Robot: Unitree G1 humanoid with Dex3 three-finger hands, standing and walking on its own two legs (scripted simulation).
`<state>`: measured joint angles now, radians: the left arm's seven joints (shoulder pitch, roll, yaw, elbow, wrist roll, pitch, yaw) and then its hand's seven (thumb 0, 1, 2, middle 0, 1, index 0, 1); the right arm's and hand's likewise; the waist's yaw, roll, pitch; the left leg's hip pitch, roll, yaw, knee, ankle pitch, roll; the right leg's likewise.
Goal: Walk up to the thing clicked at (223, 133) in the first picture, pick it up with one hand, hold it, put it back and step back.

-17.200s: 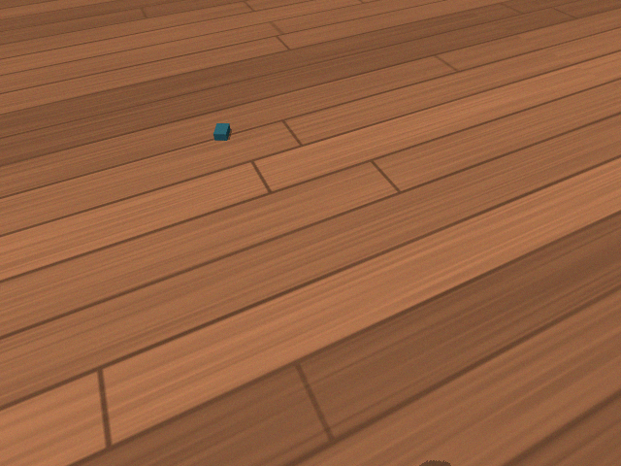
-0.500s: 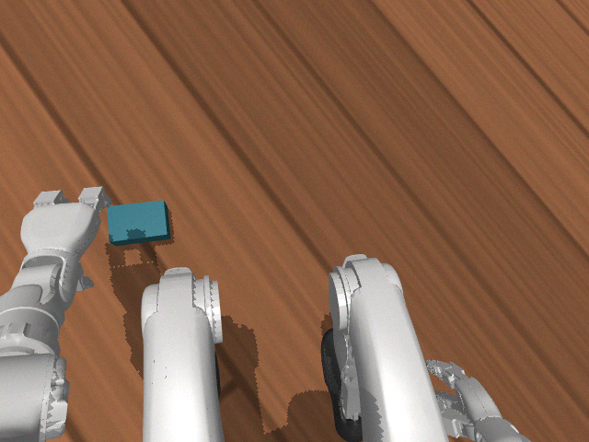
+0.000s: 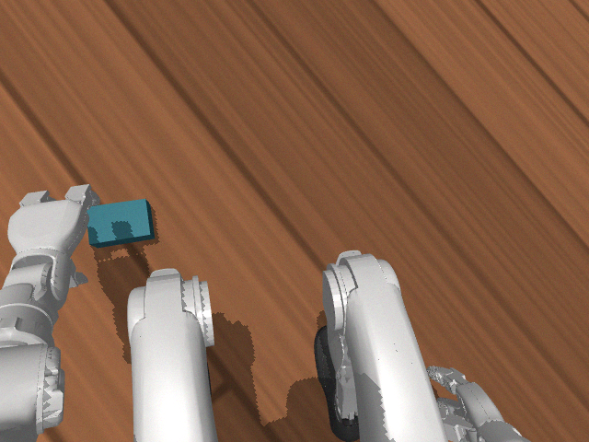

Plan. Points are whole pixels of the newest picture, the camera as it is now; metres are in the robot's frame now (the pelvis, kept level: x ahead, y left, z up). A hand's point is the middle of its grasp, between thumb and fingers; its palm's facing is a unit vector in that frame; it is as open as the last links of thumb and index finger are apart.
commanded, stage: rise first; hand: left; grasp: from above
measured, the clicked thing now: (121, 223) +0.44 +0.27 -0.31
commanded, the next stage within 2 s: approach in 1.70 s
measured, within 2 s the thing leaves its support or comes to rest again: neither
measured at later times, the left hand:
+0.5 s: hand (73, 240) +0.39 +0.30 -0.19, palm faces -0.45 -0.08 -0.89, open 12.0 cm
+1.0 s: hand (69, 231) +0.40 +0.30 -0.18, palm faces -0.45 -0.08 -0.89, open 11.8 cm
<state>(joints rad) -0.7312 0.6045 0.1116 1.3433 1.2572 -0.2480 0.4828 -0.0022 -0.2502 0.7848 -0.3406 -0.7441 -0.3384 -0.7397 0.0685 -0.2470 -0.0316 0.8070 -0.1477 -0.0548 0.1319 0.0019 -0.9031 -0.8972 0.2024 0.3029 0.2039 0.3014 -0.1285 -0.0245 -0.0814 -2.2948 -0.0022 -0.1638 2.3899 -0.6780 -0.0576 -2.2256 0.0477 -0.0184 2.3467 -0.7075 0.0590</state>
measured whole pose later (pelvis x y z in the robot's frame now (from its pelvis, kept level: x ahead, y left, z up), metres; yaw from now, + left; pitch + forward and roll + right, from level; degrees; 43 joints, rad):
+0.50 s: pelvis +0.00 +0.00 -0.01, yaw +0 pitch +33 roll -6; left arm -0.79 0.63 0.11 1.43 1.28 -0.24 0.52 0.00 -0.18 0.73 -0.42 -0.69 -0.41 -0.69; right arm 0.06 -0.25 -0.01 0.82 -0.17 -0.07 0.14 0.00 -0.91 -0.90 0.20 0.30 0.20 0.30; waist -0.15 -0.03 -0.08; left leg -2.32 -0.01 -0.17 2.42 -0.68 -0.06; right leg -2.25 0.05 -0.02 2.37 -0.71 0.06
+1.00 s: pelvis +0.00 +0.00 -0.01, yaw -1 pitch +33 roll -7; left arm -0.80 0.64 0.11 1.41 1.26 -0.23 0.48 0.00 -0.16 0.71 -0.43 -0.71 -0.43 -0.71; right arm 0.09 -0.26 0.00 0.81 -0.16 -0.06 0.15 0.00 -0.91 -0.90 0.20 0.30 0.20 0.30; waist -0.16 -0.02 -0.08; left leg -2.31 -0.01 -0.17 2.42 -0.68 -0.05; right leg -2.23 0.05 -0.02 2.36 -0.71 0.07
